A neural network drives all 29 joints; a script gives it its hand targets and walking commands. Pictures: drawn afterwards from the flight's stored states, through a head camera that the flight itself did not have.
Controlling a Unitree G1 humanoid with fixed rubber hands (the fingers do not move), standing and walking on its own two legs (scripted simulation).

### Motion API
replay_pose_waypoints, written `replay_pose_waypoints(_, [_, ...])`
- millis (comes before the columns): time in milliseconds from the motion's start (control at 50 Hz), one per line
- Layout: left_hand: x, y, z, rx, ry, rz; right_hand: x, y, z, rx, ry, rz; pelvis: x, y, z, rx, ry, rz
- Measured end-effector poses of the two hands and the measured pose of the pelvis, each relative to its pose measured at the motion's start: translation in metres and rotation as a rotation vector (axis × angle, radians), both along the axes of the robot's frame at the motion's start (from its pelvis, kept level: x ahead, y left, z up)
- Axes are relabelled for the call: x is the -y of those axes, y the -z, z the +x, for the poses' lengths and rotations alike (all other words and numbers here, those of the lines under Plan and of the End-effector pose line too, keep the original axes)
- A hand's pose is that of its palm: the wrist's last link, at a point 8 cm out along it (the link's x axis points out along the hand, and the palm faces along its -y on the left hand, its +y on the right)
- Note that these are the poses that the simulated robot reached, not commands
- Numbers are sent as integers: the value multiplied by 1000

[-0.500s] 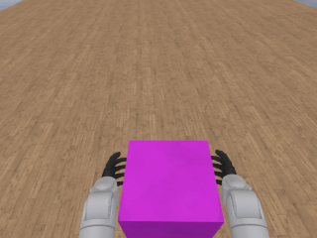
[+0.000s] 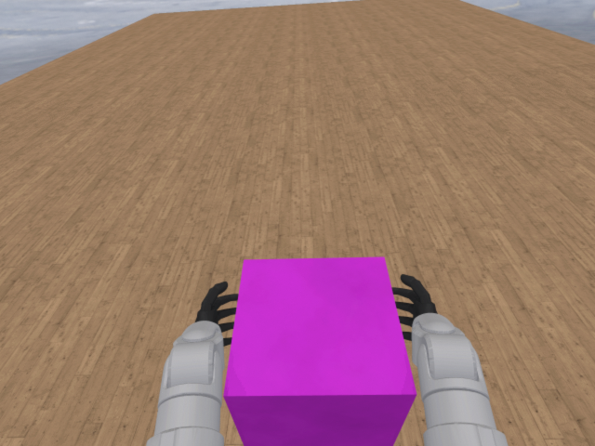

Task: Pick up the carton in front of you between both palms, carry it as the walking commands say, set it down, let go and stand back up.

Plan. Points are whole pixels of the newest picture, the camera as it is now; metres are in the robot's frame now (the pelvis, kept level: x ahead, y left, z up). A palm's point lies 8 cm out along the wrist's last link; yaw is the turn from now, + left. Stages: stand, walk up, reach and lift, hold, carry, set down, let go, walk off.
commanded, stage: set down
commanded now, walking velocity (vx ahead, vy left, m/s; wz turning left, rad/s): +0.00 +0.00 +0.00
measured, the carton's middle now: (315, 362) +0.29 +0.00 -0.03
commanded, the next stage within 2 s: none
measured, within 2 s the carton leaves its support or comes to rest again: neither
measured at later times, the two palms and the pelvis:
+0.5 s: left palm (233, 366) +0.34 +0.15 -0.12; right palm (400, 368) +0.33 -0.15 -0.12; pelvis -0.01 +0.01 -0.05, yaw -1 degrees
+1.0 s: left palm (249, 383) +0.39 +0.15 -0.26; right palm (390, 386) +0.38 -0.15 -0.26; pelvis -0.04 +0.02 -0.19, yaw +0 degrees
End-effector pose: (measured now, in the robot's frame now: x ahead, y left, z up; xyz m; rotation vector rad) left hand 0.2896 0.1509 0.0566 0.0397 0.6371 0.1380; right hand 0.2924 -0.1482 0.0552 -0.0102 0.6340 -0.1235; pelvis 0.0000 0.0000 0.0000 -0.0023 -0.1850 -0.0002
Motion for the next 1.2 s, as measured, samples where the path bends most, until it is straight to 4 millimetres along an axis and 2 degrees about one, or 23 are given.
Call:
replay_pose_waypoints(120, [4,8,17,-12,-10,-23,4,6,17,-12,30,35,3,2,5,-18,-5,-1])
replay_pose_waypoints(220, [5,30,35,-38,-2,-27,5,29,32,-37,51,46,3,7,8,-72,-1,-3])
replay_pose_waypoints(300, [4,63,45,-60,14,-7,3,64,39,-59,45,28,0,13,7,-170,8,0])
replay_pose_waypoints(420, [1,132,50,-66,32,1,1,133,39,-63,43,6,-7,29,0,-372,21,8])
replay_pose_waypoints(500, [-1,175,54,-47,24,-13,-1,177,41,-42,51,11,-12,49,-6,-516,21,11])
replay_pose_waypoints(560, [-3,198,58,-17,15,-25,-3,200,46,-12,49,14,-16,67,-9,-610,12,10])
replay_pose_waypoints(840, [-1,267,86,-6,0,-49,-1,267,74,0,64,28,-20,144,-31,-794,2,9])
replay_pose_waypoints(1200, [3,388,115,-23,20,-34,3,391,99,-17,80,42,-9,244,-49,-952,-2,19])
